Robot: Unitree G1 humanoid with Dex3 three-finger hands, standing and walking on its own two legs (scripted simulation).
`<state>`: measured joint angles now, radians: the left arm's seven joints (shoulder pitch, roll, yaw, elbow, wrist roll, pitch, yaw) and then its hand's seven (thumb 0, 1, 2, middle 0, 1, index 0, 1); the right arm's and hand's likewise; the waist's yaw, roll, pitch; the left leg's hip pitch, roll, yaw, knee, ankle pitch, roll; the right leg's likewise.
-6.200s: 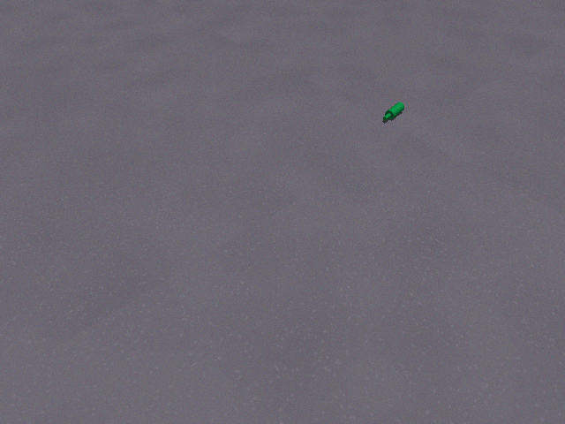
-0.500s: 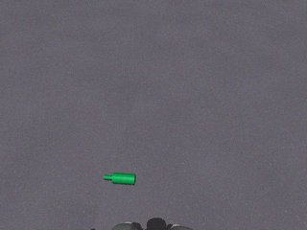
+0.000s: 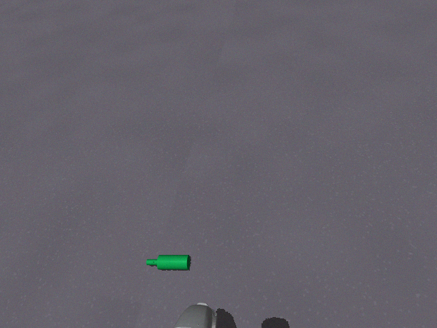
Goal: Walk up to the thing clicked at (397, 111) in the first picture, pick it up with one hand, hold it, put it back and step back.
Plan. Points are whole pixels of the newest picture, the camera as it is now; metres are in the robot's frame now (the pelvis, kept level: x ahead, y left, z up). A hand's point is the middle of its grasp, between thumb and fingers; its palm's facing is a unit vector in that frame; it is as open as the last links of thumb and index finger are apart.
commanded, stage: walk up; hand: left
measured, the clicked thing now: (167, 262) +0.49 +0.36 -0.72
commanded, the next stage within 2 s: stand in 1.84 s
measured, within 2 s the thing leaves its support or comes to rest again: neither
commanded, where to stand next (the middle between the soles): +0.11 +0.10 m, yaw +1 degrees
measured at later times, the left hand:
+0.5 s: hand out of the picture +0.05 +0.36 -0.15, palm faces +0.03 -0.90 -0.43, open 7.3 cm
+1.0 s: hand out of the picture +0.11 +0.34 -0.13, palm faces +0.02 -0.94 -0.35, open 7.3 cm
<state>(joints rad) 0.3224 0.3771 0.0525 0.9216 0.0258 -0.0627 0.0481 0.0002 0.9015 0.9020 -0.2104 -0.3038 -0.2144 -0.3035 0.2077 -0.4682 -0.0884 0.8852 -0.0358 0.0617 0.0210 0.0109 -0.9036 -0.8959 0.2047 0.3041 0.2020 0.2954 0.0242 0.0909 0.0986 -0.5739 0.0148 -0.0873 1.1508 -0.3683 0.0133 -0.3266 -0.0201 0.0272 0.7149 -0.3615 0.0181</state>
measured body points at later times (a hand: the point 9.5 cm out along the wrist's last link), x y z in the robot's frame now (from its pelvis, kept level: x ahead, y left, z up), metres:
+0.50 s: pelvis +0.01 +0.07 -0.01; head +0.04 +0.09 +0.44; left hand +0.05 +0.41 -0.13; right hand +0.14 -0.23 -0.11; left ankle +0.02 +0.19 -0.72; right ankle +0.06 -0.06 -0.70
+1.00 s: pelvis +0.02 +0.08 +0.02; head +0.04 +0.09 +0.47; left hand +0.11 +0.39 -0.11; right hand +0.12 -0.21 -0.11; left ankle +0.02 +0.19 -0.72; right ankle +0.07 -0.05 -0.72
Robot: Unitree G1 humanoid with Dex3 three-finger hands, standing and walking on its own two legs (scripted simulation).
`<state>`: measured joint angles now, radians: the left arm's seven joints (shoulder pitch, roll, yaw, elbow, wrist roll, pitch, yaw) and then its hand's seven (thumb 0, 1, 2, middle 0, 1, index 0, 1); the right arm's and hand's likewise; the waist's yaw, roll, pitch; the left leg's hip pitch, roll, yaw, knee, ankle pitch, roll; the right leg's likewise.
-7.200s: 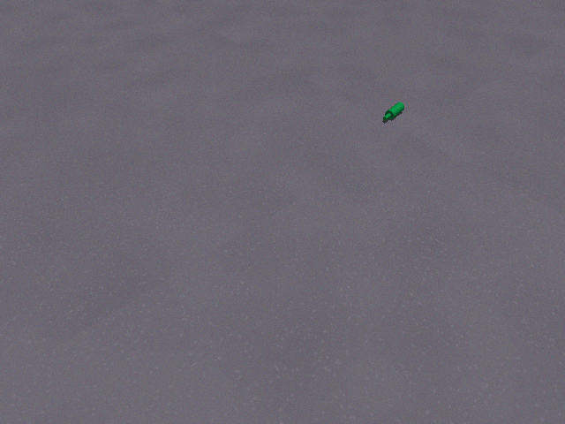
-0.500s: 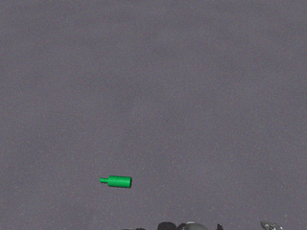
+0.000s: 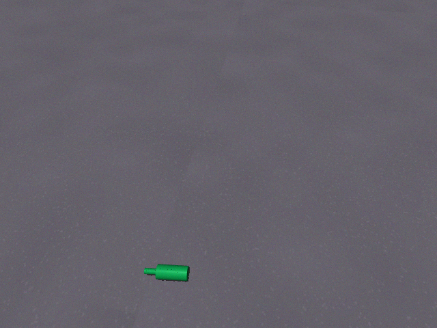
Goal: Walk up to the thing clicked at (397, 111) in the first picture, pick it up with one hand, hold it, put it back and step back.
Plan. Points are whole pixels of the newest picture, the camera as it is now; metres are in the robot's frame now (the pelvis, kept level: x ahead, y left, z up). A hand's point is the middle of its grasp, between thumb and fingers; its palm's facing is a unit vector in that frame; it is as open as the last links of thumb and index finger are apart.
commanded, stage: walk up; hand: left
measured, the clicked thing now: (166, 272) +0.48 +0.26 -0.74
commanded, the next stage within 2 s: stand in 0.84 s
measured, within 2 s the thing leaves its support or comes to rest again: neither
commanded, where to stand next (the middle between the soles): +0.08 +0.02 m, yaw -1 degrees
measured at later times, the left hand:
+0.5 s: hand out of the picture +0.08 +0.24 -0.15, palm faces +0.00 -0.94 -0.33, open 7.3 cm
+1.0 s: hand out of the picture +0.10 +0.24 -0.15, palm faces -0.01 -0.94 -0.33, open 7.3 cm
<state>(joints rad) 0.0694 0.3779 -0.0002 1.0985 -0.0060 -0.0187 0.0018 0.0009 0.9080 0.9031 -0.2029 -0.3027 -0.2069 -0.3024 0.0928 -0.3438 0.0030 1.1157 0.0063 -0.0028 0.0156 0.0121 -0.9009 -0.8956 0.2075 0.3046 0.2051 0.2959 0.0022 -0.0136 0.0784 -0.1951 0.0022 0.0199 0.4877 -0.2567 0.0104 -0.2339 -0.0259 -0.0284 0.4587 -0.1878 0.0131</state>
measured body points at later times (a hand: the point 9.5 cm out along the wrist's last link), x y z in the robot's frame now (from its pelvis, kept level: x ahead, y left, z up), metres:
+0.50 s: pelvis +0.00 -0.01 +0.01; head +0.01 -0.01 +0.46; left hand +0.08 +0.29 -0.12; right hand +0.09 -0.31 -0.12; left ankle +0.01 +0.11 -0.74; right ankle +0.04 -0.13 -0.74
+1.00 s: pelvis +0.01 -0.01 +0.01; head +0.02 +0.00 +0.46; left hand +0.10 +0.29 -0.13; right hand +0.09 -0.30 -0.12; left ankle +0.01 +0.11 -0.74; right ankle +0.04 -0.13 -0.74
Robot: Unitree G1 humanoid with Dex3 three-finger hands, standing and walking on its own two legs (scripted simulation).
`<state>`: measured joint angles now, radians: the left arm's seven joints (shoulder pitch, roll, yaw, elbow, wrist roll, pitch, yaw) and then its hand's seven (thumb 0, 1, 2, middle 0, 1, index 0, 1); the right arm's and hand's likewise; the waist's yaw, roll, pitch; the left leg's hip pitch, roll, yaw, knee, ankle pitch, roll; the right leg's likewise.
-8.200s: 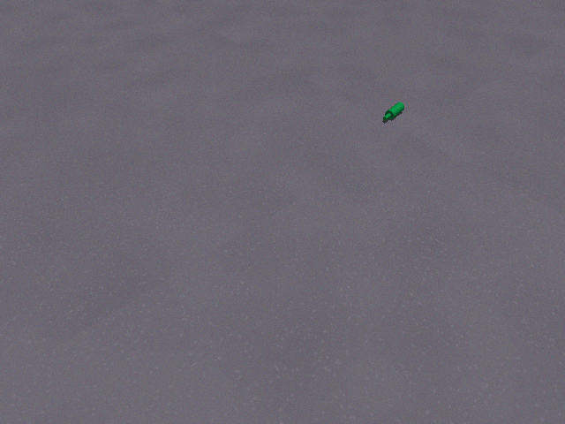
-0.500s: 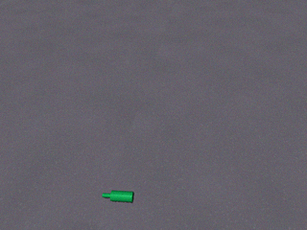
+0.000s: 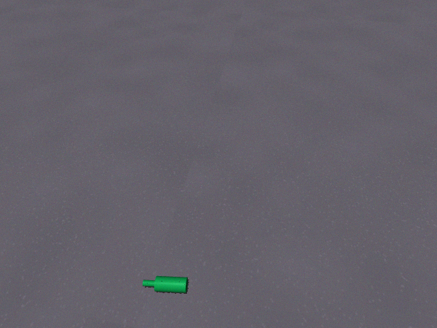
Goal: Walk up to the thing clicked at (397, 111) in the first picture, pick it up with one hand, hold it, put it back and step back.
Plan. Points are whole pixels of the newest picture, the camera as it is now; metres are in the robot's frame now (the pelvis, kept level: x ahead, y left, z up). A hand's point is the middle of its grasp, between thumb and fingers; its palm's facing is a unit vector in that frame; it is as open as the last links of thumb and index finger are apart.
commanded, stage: stand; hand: left
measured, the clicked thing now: (165, 283) +0.46 +0.26 -0.75
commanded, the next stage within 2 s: none
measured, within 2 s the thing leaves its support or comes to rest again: neither
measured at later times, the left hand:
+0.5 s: hand out of the picture +0.08 +0.25 -0.16, palm faces -0.01 -0.94 -0.34, open 7.3 cm
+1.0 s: hand out of the picture +0.08 +0.24 -0.16, palm faces -0.01 -0.94 -0.35, open 7.3 cm
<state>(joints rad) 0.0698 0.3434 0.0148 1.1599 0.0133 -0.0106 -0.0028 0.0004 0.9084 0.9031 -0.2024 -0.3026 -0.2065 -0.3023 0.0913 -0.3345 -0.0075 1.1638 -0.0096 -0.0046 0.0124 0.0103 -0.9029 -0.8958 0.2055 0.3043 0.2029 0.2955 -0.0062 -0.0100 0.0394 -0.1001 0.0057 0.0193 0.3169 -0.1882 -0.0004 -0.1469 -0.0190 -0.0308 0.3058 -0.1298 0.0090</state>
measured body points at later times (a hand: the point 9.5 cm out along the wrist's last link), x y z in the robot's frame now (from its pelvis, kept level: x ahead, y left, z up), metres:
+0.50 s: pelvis +0.01 +0.00 +0.00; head +0.02 +0.00 +0.45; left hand +0.09 +0.30 -0.13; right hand +0.10 -0.30 -0.13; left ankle -0.01 +0.12 -0.75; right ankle +0.02 -0.12 -0.75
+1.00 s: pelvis +0.01 -0.01 +0.00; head +0.01 -0.01 +0.45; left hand +0.08 +0.29 -0.13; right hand +0.08 -0.31 -0.13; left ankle -0.01 +0.12 -0.75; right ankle +0.02 -0.12 -0.75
